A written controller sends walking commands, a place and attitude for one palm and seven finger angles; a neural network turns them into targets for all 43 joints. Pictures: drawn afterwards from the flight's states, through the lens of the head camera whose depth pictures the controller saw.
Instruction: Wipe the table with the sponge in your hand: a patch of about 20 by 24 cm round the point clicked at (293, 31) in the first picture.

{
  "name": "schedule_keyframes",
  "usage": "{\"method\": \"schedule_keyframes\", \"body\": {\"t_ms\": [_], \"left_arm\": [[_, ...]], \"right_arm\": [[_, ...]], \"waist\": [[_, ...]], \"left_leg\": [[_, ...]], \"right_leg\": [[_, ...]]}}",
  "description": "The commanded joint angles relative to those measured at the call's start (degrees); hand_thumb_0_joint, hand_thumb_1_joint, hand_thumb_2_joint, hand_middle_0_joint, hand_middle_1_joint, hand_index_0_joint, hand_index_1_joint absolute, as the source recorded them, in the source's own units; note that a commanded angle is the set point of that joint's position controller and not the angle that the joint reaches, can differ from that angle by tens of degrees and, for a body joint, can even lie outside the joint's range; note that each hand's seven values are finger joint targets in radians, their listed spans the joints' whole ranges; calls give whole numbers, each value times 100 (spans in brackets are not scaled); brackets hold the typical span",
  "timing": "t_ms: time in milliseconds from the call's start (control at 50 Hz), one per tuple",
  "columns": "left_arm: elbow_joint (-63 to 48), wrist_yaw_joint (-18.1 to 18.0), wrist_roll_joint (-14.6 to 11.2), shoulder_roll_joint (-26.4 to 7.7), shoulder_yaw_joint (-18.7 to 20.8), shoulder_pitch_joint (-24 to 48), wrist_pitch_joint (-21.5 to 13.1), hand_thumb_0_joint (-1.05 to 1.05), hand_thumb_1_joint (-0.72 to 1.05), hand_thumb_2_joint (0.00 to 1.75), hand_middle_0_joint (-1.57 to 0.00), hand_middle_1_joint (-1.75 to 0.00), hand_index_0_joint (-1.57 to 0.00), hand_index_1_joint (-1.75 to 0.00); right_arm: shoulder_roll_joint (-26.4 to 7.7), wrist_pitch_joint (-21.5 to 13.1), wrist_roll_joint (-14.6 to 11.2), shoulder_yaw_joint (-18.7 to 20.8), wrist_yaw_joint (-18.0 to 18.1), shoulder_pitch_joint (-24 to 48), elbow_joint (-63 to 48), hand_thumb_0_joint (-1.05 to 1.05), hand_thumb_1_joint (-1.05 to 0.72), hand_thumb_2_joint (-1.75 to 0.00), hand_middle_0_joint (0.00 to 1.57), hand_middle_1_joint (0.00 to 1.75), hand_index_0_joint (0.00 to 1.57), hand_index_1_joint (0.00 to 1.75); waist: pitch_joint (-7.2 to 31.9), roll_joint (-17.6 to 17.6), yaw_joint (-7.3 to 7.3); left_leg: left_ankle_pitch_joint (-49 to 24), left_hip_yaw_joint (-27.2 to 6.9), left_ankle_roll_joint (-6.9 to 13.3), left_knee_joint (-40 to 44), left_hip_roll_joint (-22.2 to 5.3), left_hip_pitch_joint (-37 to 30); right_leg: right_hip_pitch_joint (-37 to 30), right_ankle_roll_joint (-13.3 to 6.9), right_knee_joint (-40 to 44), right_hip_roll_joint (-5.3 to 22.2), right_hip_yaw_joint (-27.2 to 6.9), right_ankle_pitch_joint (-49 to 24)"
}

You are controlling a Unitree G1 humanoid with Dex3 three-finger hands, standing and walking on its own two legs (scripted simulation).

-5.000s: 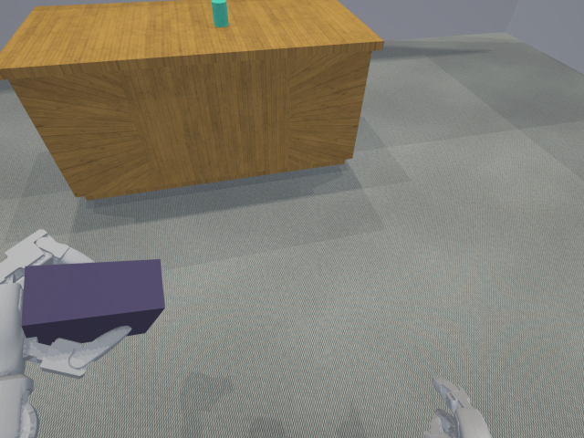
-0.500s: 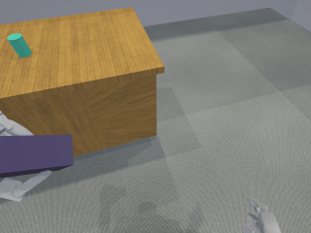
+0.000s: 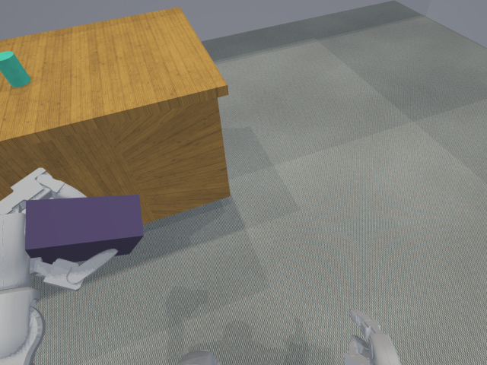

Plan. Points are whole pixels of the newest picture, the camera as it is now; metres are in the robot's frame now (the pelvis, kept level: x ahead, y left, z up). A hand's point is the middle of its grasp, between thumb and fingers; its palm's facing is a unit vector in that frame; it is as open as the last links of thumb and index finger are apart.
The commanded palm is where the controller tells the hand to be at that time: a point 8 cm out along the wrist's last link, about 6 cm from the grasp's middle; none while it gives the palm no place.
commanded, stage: take the last steps up to it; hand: left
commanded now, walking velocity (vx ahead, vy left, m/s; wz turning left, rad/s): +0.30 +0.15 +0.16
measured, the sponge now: (102, 230) +0.25 +0.19 +0.15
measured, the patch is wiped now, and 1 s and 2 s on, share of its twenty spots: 0.00 0.00 0.00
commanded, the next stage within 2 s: none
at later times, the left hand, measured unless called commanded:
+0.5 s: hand (22, 234) +0.23 +0.27 +0.18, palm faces +0.46 -0.79 -0.41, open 9.6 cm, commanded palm +0.17 +0.31 +0.19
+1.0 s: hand (21, 170) +0.32 +0.32 +0.18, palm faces +0.41 -0.80 -0.45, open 9.6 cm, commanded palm +0.26 +0.37 +0.19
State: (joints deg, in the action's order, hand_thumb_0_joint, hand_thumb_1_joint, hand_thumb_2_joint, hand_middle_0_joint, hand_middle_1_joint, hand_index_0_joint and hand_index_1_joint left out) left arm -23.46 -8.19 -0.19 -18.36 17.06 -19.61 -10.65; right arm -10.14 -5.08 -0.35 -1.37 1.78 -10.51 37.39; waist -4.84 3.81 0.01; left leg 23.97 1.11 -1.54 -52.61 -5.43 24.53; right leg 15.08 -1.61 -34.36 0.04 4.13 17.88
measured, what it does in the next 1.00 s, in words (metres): walks ahead: left foot, then right foot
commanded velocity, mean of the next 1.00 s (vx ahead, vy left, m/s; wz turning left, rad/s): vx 0.30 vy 0.14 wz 0.04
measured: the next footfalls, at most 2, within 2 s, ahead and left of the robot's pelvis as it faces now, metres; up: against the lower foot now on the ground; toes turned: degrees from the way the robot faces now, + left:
left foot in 0.30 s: +0.07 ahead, +0.13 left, +0.00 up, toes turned +8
right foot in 0.56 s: +0.11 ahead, -0.07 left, +0.00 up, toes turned -5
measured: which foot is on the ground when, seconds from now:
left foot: up 0.00-0.28, down 0.30-0.56, up 0.58-0.92, down 0.94-1.00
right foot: down 0.00-0.30, up 0.32-0.54, down 0.56-0.94, up 0.96-1.00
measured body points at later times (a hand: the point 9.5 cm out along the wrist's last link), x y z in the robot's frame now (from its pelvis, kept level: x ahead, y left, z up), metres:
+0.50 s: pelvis +0.03 +0.02 +0.01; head +0.02 +0.01 +0.46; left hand +0.20 +0.31 +0.21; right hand +0.20 -0.19 -0.09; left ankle +0.03 +0.13 -0.73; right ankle +0.04 -0.08 -0.70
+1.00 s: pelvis +0.11 +0.08 +0.00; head +0.15 +0.10 +0.45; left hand +0.30 +0.36 +0.21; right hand +0.29 -0.17 -0.08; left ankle +0.13 +0.20 -0.73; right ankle +0.06 -0.05 -0.70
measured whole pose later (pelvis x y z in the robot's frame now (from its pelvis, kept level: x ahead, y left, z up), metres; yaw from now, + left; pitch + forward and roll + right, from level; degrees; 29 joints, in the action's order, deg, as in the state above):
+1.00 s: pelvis +0.11 +0.08 +0.00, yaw +2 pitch -1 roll +2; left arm -33.4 -9.5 -0.4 -23.6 22.4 -27.0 -14.9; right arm -12.9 -4.9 -0.1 3.9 3.4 -10.0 34.0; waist -6.2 -3.9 -0.1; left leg 14.7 10.1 1.3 -32.3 -2.3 16.5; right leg 18.1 0.9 -51.1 6.7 2.9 29.4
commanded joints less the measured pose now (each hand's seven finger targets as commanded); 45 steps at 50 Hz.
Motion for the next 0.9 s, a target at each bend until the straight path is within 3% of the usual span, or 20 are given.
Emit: {"method": "schedule_keyframes", "body": {"t_ms": [0,40,80,160,240,260,280,300,320,380,480,520,540,560,580,600,640,700,820,880], "left_arm": [[-1729,-179,-143,-1635,1409,-751,-549,0,10,130,-120,-160,-120,-160],[-1839,-213,-158,-1649,1620,-1147,-688,0,10,130,-120,-160,-120,-160],[-1863,-233,-167,-1565,1599,-1245,-741,0,10,130,-120,-160,-120,-160],[-1708,-297,-159,-1372,1459,-1308,-688,0,10,130,-120,-160,-120,-160],[-1575,-286,-127,-1122,1061,-817,-655,0,10,130,-120,-160,-120,-160],[-1711,-272,-126,-1070,946,-610,-676,0,10,130,-120,-160,-120,-160],[-1895,-256,-117,-977,819,-427,-716,0,10,130,-120,-160,-120,-160],[-1952,-264,-49,-1102,827,-312,-751,0,10,130,-120,-160,-120,-160],[-1580,-206,29,-1240,829,-260,-759,0,10,130,-120,-160,-120,-160],[-1862,-161,55,-1364,844,327,-743,0,10,130,-120,-160,-120,-160],[-1525,-156,-40,-1239,861,-114,-666,0,10,130,-120,-160,-120,-160],[-1194,-137,-24,-1164,860,-192,-607,0,10,130,-120,-160,-120,-160],[-1069,-134,-12,-1326,966,-190,-571,0,10,130,-120,-160,-120,-160],[-970,-115,-125,-1394,1042,-51,-554,0,10,130,-120,-160,-120,-160],[-919,-86,-136,-1288,990,202,-574,0,10,130,-120,-160,-120,-160],[-1000,-48,-145,-1272,957,317,-623,0,10,130,-120,-160,-120,-160],[-947,-9,-139,-1277,1039,-110,-725,0,10,130,-120,-160,-120,-160],[-1203,-43,-92,-1243,965,-93,-810,0,10,130,-120,-160,-120,-160],[-1998,-255,-79,-1357,1119,-461,-675,0,10,130,-120,-160,-120,-160],[-2287,-311,-98,-1371,1205,-508,-663,0,10,130,-120,-160,-120,-160]], "right_arm": [[-635,-105,-15,343,83,726,-985,0,-90,-90,20,30,20,30],[-606,-21,-9,346,61,563,-979,0,-90,-90,20,30,20,30],[-617,-18,-24,419,79,505,-1043,0,-90,-90,20,30,20,30],[-705,-159,20,528,113,300,-1071,0,-90,-90,20,30,20,30],[-839,-234,48,614,200,14,-994,0,-90,-90,20,30,20,30],[-955,-245,53,652,235,-15,-1028,0,-90,-90,20,30,20,30],[-1069,-273,19,664,242,56,-1085,0,-90,-90,20,30,20,30],[-994,-318,-4,616,222,100,-1104,0,-90,-90,20,30,20,30],[-928,-373,8,569,208,110,-959,0,-90,-90,20,30,20,30],[-918,-473,19,551,162,163,-786,0,-90,-90,20,30,20,30],[-866,-523,38,447,183,222,-805,0,-90,-90,20,30,20,30],[-789,-441,46,432,169,263,-786,0,-90,-90,20,30,20,30],[-677,-364,38,448,136,264,-823,0,-90,-90,20,30,20,30],[-729,-340,25,462,114,458,-923,0,-90,-90,20,30,20,30],[-847,-314,61,507,54,449,-850,0,-90,-90,20,30,20,30],[-836,-310,21,545,28,447,-850,0,-90,-90,20,30,20,30],[-678,-169,46,374,36,428,-766,0,-90,-90,20,30,20,30],[-620,-121,50,313,61,554,-853,0,-90,-90,20,30,20,30],[-571,-267,72,429,99,486,-1144,0,-90,-90,20,30,20,30],[-705,-275,35,548,168,257,-1168,0,-90,-90,20,30,20,30]], "waist": [[872,-741,47],[1150,-750,-21],[1304,-932,-36],[1237,-1027,81],[1109,-613,-91],[1051,18,-133],[964,1166,-94],[854,1360,-70],[655,1047,-84],[389,814,-3],[557,778,58],[650,-174,111],[747,-1625,101],[583,-2376,98],[527,-1874,31],[273,-1666,-7],[310,-970,2],[727,-1186,-3],[1166,-1470,197],[1415,-825,4]], "left_leg": [[-363,-279,-19,-1323,99,1225],[-466,-127,-27,-614,66,1037],[-395,-10,30,305,26,651],[-329,384,178,1457,241,-11],[-716,511,305,2874,370,-1495],[-478,-67,541,3239,-9,-1813],[-606,-1314,924,3461,-861,-2310],[-1225,-2168,1382,3707,-1456,-2371],[-617,-2308,1539,3924,-1541,-1726],[-503,-1325,1425,3739,-1025,-1158],[-82,-583,1032,3384,-605,-399],[160,-288,739,2179,-277,341],[336,243,474,554,298,1137],[620,165,220,-1019,581,1794],[251,-415,121,-1665,374,1777],[-6,-544,75,-1756,187,1753],[-549,-373,19,-1607,4,1501],[-782,112,32,-270,45,852],[-796,958,144,1847,430,-338],[-1433,949,177,2902,422,-1577]], "right_leg": [[-968,-848,1864,1857,-2073,-1219],[-1259,-790,1738,1743,-1391,-1855],[-1401,-764,1642,1742,-1164,-1837],[-1142,-785,1661,1792,-1441,-1097],[-262,-334,967,1313,-1057,211],[183,-137,280,964,-816,450],[1120,137,-796,350,-140,923],[1685,229,-1852,137,157,1660],[1727,204,-2541,295,-83,1625],[1382,288,-2126,472,34,972],[-302,281,-175,214,551,643],[-1271,63,967,530,-21,303],[-1667,-457,1705,1596,-1943,887],[-1558,-936,2307,2717,-3792,693],[-1133,-1024,2401,2851,-3730,1086],[-751,-1071,2441,2716,-3590,1085],[-534,-855,2101,2204,-2062,-248],[-755,-566,1733,1775,-796,-1691],[-1267,-562,1280,1697,-714,-2342],[-950,-242,266,1318,-325,-1870]]}}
